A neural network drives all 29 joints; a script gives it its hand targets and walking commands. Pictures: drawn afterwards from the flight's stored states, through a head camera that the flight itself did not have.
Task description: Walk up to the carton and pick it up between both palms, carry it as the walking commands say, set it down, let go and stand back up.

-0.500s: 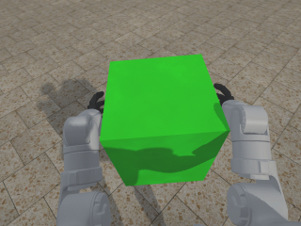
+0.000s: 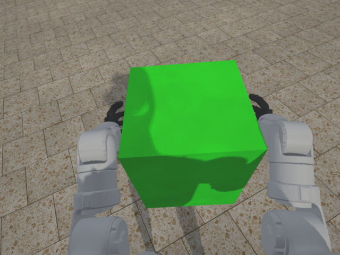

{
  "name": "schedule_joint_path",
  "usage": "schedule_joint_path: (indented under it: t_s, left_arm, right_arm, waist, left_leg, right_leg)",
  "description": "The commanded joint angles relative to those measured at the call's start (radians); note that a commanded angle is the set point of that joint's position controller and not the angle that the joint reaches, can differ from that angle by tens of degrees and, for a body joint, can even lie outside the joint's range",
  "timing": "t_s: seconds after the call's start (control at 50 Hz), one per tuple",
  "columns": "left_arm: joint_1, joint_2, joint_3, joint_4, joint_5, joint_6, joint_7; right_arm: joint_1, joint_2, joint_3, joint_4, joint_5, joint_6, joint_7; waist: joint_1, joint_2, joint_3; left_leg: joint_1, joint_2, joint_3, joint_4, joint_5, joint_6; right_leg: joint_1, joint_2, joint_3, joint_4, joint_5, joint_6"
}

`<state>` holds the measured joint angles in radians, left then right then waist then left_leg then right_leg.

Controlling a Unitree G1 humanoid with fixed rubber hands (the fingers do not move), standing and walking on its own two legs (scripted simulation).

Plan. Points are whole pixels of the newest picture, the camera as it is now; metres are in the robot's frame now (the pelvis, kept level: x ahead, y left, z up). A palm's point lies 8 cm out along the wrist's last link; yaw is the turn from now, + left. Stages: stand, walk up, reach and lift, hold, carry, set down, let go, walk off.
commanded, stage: carry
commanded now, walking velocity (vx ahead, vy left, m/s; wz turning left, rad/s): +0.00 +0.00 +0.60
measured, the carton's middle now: (186, 141) +0.37 -0.03 +0.05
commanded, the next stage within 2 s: none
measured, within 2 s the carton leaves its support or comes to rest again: neither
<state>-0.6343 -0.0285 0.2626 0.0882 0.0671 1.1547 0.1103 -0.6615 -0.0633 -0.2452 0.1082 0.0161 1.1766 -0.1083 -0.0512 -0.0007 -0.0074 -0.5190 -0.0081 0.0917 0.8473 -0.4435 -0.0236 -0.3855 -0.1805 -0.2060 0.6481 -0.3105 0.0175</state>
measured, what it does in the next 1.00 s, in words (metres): walks backwards, turning left: left foot, then right foot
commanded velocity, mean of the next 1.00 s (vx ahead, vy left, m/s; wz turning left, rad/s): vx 0.02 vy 0.01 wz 0.20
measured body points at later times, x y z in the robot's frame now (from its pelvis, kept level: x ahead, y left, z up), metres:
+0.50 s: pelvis -0.09 +0.01 +0.00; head -0.05 +0.00 +0.45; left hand +0.22 +0.26 +0.10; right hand +0.31 -0.06 +0.09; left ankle +0.00 +0.12 -0.72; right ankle -0.07 -0.10 -0.73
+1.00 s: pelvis -0.15 +0.01 +0.00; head -0.18 +0.00 +0.45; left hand +0.13 +0.27 +0.12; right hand +0.23 -0.04 +0.12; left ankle -0.11 +0.13 -0.73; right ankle -0.07 -0.10 -0.73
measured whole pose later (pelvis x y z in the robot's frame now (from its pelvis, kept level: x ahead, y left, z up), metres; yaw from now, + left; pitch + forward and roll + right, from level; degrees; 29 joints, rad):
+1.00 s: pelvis -0.15 +0.01 +0.00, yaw +16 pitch +2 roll +0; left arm -0.61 0.05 0.22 0.22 0.02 1.19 0.10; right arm -0.60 -0.01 -0.22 0.20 -0.05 1.19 -0.09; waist 0.03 0.01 -0.11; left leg -0.41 0.01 0.05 0.51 -0.14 0.02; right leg -0.37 -0.07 -0.14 0.54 -0.20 0.00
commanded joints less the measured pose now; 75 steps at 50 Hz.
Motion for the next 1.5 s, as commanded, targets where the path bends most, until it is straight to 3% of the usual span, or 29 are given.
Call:
schedule_joint_path:
  t_s: [0.0,0.04,0.06,0.08,0.1,0.14,0.24,0.34,0.4,0.44,0.46,0.48,0.52,0.62,0.66,0.68,0.7,0.84,0.98,1.02,1.06,1.08,1.14,1.22,1.26,1.3,1.36,1.44,1.48]
  left_arm:
    - [-0.677,-0.916,-0.598,-0.07,-0.339,-0.004,-0.24]
    - [-0.639,-0.925,-0.582,-0.046,-0.328,0.001,-0.24]
    - [-0.635,-0.931,-0.581,-0.033,-0.328,0.002,-0.243]
    - [-0.708,-0.949,-0.615,-0.066,-0.358,0.006,-0.251]
    - [-0.715,-0.986,-0.638,-0.045,-0.361,0.003,-0.249]
    - [-0.732,-1.022,-0.653,-0.054,-0.402,0.0,-0.26]
    - [-0.76,-1.064,-0.717,-0.123,-0.485,-0.006,-0.259]
    - [-0.712,-1.044,-0.721,-0.125,-0.487,0.001,-0.263]
    - [-0.685,-1.029,-0.705,-0.13,-0.474,0.002,-0.265]
    - [-0.683,-1.012,-0.699,-0.138,-0.468,0.001,-0.266]
    - [-0.685,-1.004,-0.696,-0.119,-0.456,-0.007,-0.264]
    - [-0.706,-1.026,-0.711,-0.111,-0.468,-0.013,-0.269]
    - [-0.712,-1.014,-0.697,-0.126,-0.454,-0.013,-0.268]
    - [-0.708,-0.943,-0.631,-0.061,-0.399,-0.001,-0.251]
    - [-0.665,-0.944,-0.609,-0.031,-0.384,0.004,-0.25]
    - [-0.564,-0.977,-0.61,-0.01,-0.374,0.017,-0.257]
    - [-0.646,-0.984,-0.624,-0.04,-0.388,0.012,-0.261]
    - [-0.746,-1.036,-0.667,-0.042,-0.451,0.007,-0.278]
    - [-0.749,-1.032,-0.637,0.005,-0.456,0.012,-0.284]
    - [-0.689,-1.033,-0.617,0.007,-0.434,0.017,-0.285]
    - [-0.72,-1.021,-0.616,0.0,-0.434,0.011,-0.281]
    - [-0.619,-1.02,-0.595,0.03,-0.406,0.023,-0.282]
    - [-0.627,-1.035,-0.624,-0.104,-0.4,0.017,-0.27]
    - [-0.59,-0.995,-0.652,-0.185,-0.38,0.017,-0.25]
    - [-0.58,-0.973,-0.67,-0.202,-0.367,0.017,-0.247]
    - [-0.516,-0.984,-0.698,-0.209,-0.37,0.026,-0.263]
    - [-0.557,-1.001,-0.724,-0.231,-0.417,0.026,-0.296]
    - [-0.361,-1.021,-0.744,-0.303,-0.418,0.027,-0.304]
    - [-0.253,-1.008,-0.748,-0.347,-0.396,0.024,-0.303]
  right_arm:
    - [-0.662,1.1,0.664,-0.005,0.383,0.005,0.268]
    - [-0.625,1.105,0.636,0.031,0.364,0.004,0.275]
    - [-0.615,1.095,0.612,0.051,0.356,0.0,0.28]
    - [-0.604,1.104,0.599,0.064,0.345,-0.011,0.278]
    - [-0.645,1.117,0.613,0.025,0.348,-0.007,0.279]
    - [-0.63,1.121,0.605,-0.005,0.33,-0.01,0.276]
    - [-0.646,1.07,0.601,-0.159,0.307,-0.026,0.246]
    - [-0.611,1.029,0.628,-0.179,0.277,-0.016,0.229]
    - [-0.603,1.022,0.636,-0.172,0.274,-0.013,0.227]
    - [-0.623,1.033,0.644,-0.171,0.278,-0.014,0.228]
    - [-0.664,1.045,0.663,-0.172,0.299,-0.01,0.233]
    - [-0.685,1.05,0.675,-0.15,0.319,-0.011,0.234]
    - [-0.68,1.089,0.699,-0.137,0.348,-0.015,0.244]
    - [-0.664,1.113,0.679,-0.013,0.372,-0.003,0.263]
    - [-0.653,1.104,0.645,0.019,0.367,0.0,0.27]
    - [-0.513,1.103,0.602,0.071,0.335,0.0,0.278]
    - [-0.576,1.11,0.61,0.034,0.34,-0.008,0.279]
    - [-0.668,1.076,0.608,-0.045,0.323,-0.015,0.266]
    - [-0.657,1.073,0.591,0.0,0.3,-0.006,0.263]
    - [-0.613,1.079,0.583,0.003,0.289,0.001,0.267]
    - [-0.666,1.113,0.611,-0.013,0.308,0.001,0.272]
    - [-0.579,1.127,0.6,0.005,0.29,0.012,0.274]
    - [-0.605,1.163,0.637,-0.09,0.31,0.005,0.285]
    - [-0.559,1.157,0.696,-0.122,0.338,0.01,0.284]
    - [-0.535,1.13,0.715,-0.12,0.345,0.01,0.28]
    - [-0.411,1.097,0.703,-0.117,0.315,-0.001,0.277]
    - [-0.445,1.095,0.738,-0.228,0.281,-0.016,0.257]
    - [-0.292,1.083,0.77,-0.382,0.246,-0.016,0.245]
    - [-0.206,1.066,0.795,-0.421,0.235,-0.009,0.248]
  waist:
    - [0.062,-0.257,-0.462]
    - [0.045,-0.154,-0.481]
    - [0.037,-0.003,-0.487]
    - [0.023,0.315,-0.473]
    - [0.025,0.245,-0.5]
    - [0.028,0.144,-0.512]
    - [0.029,0.171,-0.519]
    - [0.029,0.182,-0.541]
    - [0.043,0.17,-0.561]
    - [0.056,0.051,-0.565]
    - [0.063,-0.206,-0.517]
    - [0.066,-0.248,-0.477]
    - [0.063,-0.118,-0.435]
    - [0.052,-0.187,-0.474]
    - [0.055,-0.111,-0.527]
    - [0.057,0.083,-0.522]
    - [0.049,0.141,-0.513]
    - [0.052,0.071,-0.42]
    - [0.055,0.041,-0.399]
    - [0.062,0.03,-0.383]
    - [0.066,-0.223,-0.337]
    - [0.063,-0.231,-0.3]
    - [0.067,-0.117,-0.338]
    - [0.057,-0.164,-0.399]
    - [0.05,-0.087,-0.446]
    - [0.022,0.147,-0.386]
    - [0.015,0.095,-0.327]
    - [0.016,0.13,-0.385]
    - [0.039,0.078,-0.413]
  left_leg:
    - [0.081,-0.033,0.071,-0.255,0.083,0.003]
    - [0.297,0.041,-0.034,-0.45,0.292,0.015]
    - [0.461,0.197,-0.26,-0.408,0.648,0.073]
    - [0.544,0.363,-0.491,-0.338,1.12,0.199]
    - [0.598,0.351,-0.456,-0.289,1.266,0.227]
    - [0.579,0.303,-0.355,-0.291,1.102,0.194]
    - [0.459,0.238,-0.323,-0.384,0.623,0.19]
    - [0.43,0.239,-0.408,-0.426,0.512,0.18]
    - [0.358,0.203,-0.357,-0.421,0.464,0.13]
    - [0.131,0.107,-0.273,-0.375,0.359,0.041]
    - [-0.006,-0.002,-0.141,-0.193,0.19,0.015]
    - [-0.071,-0.006,-0.092,-0.016,0.014,0.013]
    - [-0.043,0.008,-0.091,0.047,-0.027,0.025]
    - [0.201,-0.008,-0.004,-0.4,0.248,0.025]
    - [0.409,0.107,-0.13,-0.442,0.464,0.037]
    - [0.461,0.227,-0.25,-0.358,0.762,0.092]
    - [0.444,0.244,-0.268,-0.366,0.816,0.118]
    - [0.213,0.135,-0.158,-0.487,0.076,0.057]
    - [0.186,0.139,-0.172,-0.489,0.049,0.051]
    - [0.122,0.082,-0.105,-0.428,-0.113,0.033]
    - [0.034,0.009,0.006,-0.038,0.133,0.012]
    - [-0.041,0.043,-0.034,-0.006,0.136,0.01]
    - [-0.021,0.066,-0.06,-0.176,0.116,0.02]
    - [0.242,0.035,0.03,-0.455,0.199,0.052]
    - [0.429,0.047,0.04,-0.576,0.17,0.068]
    - [0.512,0.215,-0.234,-0.645,-0.095,0.14]
    - [0.56,0.285,-0.294,-0.679,-0.075,0.217]
    - [0.584,0.244,-0.174,-0.608,0.089,0.211]
    - [0.492,0.192,-0.074,-0.499,0.229,0.178]
  right_leg:
    - [0.343,-0.201,0.098,-0.071,0.583,-0.082]
    - [0.201,-0.149,0.054,0.058,0.378,0.029]
    - [-0.03,-0.091,0.058,0.172,0.115,0.095]
    - [-0.244,0.064,0.018,0.293,-0.325,0.135]
    - [-0.28,0.064,0.116,0.417,-0.37,0.123]
    - [-0.292,0.047,0.152,0.464,-0.291,0.113]
    - [-0.209,0.098,0.132,0.367,-0.171,0.099]
    - [-0.093,0.158,0.139,0.167,-0.168,0.064]
    - [0.123,0.191,0.088,-0.114,-0.108,0.033]
    - [0.393,0.037,0.223,-0.253,-0.023,-0.018]
    - [0.367,-0.166,0.462,-0.274,0.107,-0.116]
    - [0.331,-0.242,0.464,-0.262,0.359,-0.183]
    - [0.306,-0.189,0.339,-0.202,0.557,-0.178]
    - [0.299,-0.079,0.179,-0.102,0.596,-0.109]
    - [0.167,-0.036,0.175,-0.044,0.34,-0.029]
    - [0.054,0.038,0.122,-0.037,0.092,0.017]
    - [0.056,0.07,0.115,-0.022,-0.07,0.021]
    - [0.13,0.047,0.151,-0.17,0.002,-0.02]
    - [0.098,0.059,0.152,-0.192,-0.036,-0.017]
    - [0.097,0.002,0.214,-0.288,-0.305,-0.019]
    - [0.097,-0.184,0.429,-0.504,-0.439,-0.084]
    - [0.104,-0.246,0.456,-0.555,-0.446,-0.109]
    - [0.208,-0.22,0.337,-0.478,-0.195,-0.09]
    - [0.174,-0.168,0.225,-0.423,-0.179,-0.063]
    - [0.133,-0.081,0.143,-0.268,-0.149,-0.02]
    - [-0.102,0.071,-0.004,-0.003,-0.096,0.053]
    - [-0.235,0.054,0.065,0.084,-0.073,0.041]
    - [-0.113,0.086,0.042,-0.082,0.011,0.024]
    - [0.133,0.096,-0.003,-0.298,0.125,0.006]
